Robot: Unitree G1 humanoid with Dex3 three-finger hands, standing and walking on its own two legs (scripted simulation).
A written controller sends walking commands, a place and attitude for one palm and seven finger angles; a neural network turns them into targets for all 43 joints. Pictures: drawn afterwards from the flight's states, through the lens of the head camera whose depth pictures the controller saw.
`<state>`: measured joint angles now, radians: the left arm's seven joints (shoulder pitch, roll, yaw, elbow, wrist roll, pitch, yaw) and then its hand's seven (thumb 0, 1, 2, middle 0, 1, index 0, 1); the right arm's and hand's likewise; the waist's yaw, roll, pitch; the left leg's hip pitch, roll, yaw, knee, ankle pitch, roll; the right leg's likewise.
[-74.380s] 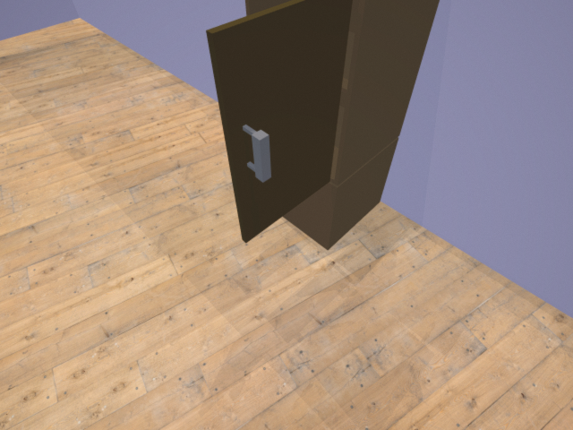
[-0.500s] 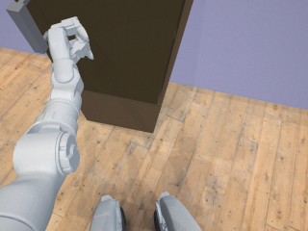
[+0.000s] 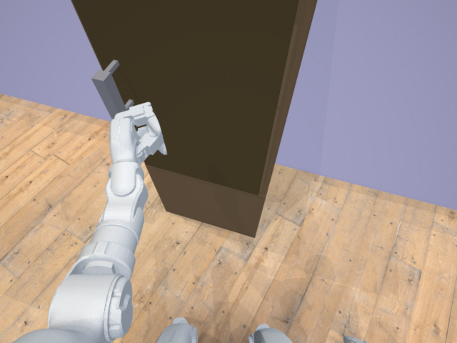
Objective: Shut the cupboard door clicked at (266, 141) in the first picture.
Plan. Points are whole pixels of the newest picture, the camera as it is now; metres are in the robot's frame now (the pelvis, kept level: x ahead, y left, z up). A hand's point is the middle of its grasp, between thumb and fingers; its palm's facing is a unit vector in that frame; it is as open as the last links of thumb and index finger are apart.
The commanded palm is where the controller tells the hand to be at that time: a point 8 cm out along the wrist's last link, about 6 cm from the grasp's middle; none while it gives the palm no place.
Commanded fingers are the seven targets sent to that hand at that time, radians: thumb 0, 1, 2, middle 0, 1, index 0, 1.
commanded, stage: draw the hand back to the body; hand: left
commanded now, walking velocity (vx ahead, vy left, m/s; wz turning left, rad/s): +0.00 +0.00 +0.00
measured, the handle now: (117, 92) +0.61 +0.21 +0.05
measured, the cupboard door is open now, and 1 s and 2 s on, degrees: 0 0 0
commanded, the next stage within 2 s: step back with the hand held close in 1.40 s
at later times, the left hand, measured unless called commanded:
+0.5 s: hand (78, 195) +0.31 +0.18 +0.15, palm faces +0.12 -0.97 -0.21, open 3.1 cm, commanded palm +0.27 +0.24 +0.17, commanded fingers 0.00 0.90 0.90 -0.89 -1.05 -0.89 -1.05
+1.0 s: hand out of the picture +0.21 +0.29 +0.22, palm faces +0.43 -0.81 -0.39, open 5.9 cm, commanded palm +0.15 +0.33 +0.25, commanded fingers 0.00 0.90 0.90 -0.20 -0.30 -0.20 -0.30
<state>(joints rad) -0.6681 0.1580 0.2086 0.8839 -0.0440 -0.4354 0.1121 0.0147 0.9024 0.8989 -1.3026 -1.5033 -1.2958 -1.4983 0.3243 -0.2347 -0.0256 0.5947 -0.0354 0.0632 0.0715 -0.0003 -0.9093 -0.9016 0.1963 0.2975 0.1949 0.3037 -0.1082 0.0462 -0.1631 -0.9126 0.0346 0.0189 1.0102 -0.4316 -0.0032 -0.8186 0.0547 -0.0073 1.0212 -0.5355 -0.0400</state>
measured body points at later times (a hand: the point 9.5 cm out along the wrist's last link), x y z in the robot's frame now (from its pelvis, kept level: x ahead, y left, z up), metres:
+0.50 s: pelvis +0.00 +0.00 +0.06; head +0.00 -0.02 +0.51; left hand +0.30 +0.23 +0.16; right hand +0.16 -0.24 -0.04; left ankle +0.02 +0.12 -0.67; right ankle -0.03 -0.10 -0.67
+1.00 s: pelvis +0.02 +0.02 +0.07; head +0.00 +0.00 +0.52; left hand +0.18 +0.33 +0.24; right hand +0.22 -0.18 -0.01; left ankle +0.02 +0.12 -0.67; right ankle -0.03 -0.10 -0.67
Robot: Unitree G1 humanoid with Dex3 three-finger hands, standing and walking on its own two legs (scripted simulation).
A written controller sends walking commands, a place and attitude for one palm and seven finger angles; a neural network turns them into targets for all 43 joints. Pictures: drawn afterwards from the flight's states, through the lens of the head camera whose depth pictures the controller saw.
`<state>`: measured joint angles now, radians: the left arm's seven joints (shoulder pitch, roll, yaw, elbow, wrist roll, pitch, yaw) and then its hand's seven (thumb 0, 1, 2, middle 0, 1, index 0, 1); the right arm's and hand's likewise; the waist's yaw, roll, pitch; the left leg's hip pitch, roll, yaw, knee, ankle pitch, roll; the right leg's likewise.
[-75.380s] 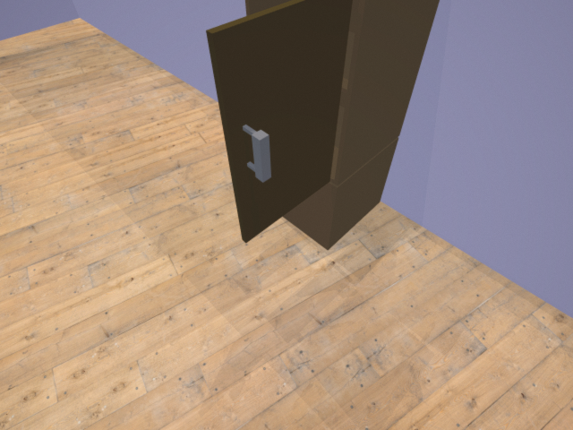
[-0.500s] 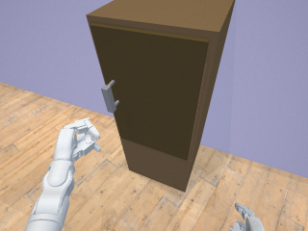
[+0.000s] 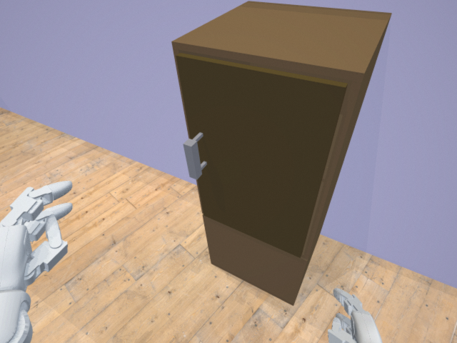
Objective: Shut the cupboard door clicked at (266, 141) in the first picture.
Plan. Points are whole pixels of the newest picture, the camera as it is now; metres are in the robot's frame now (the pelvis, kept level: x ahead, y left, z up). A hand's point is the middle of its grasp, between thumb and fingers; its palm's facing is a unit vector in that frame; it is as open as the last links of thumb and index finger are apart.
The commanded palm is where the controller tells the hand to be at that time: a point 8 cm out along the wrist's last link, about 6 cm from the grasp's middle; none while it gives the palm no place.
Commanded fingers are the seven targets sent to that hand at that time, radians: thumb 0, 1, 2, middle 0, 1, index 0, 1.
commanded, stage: draw the hand back to the body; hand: left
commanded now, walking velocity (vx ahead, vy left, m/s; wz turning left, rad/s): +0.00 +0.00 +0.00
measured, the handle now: (197, 155) +0.59 +0.17 -0.02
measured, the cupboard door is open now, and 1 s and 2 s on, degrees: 0 0 0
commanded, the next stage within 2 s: step back with the hand held close in 0.40 s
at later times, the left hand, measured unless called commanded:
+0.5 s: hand (57, 251) +0.18 +0.25 +0.16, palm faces +0.43 -0.81 -0.39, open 7.4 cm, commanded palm +0.13 +0.29 +0.17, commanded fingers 0.00 0.90 0.90 -0.20 -0.30 -0.20 -0.30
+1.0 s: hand (37, 261) +0.17 +0.27 +0.16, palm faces +0.34 -0.80 -0.49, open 7.4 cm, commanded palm +0.11 +0.31 +0.17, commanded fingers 0.00 0.90 0.90 -0.20 -0.30 -0.20 -0.30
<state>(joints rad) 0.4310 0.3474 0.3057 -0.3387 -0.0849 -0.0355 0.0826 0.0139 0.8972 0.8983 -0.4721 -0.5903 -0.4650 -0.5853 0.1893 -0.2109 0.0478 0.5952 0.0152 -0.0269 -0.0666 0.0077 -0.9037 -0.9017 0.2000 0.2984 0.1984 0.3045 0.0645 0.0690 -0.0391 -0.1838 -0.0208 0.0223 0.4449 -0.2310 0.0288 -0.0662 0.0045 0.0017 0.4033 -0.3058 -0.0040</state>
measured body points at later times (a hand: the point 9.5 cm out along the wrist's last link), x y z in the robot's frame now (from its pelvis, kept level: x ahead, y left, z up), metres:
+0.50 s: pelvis -0.01 -0.01 +0.00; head -0.04 -0.03 +0.45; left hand +0.15 +0.29 +0.18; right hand +0.18 -0.23 -0.08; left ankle +0.01 +0.10 -0.74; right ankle -0.05 -0.12 -0.74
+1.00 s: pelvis -0.04 +0.02 +0.00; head -0.04 +0.01 +0.45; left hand +0.14 +0.31 +0.18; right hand +0.13 -0.23 -0.08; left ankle +0.01 +0.10 -0.74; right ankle -0.05 -0.12 -0.74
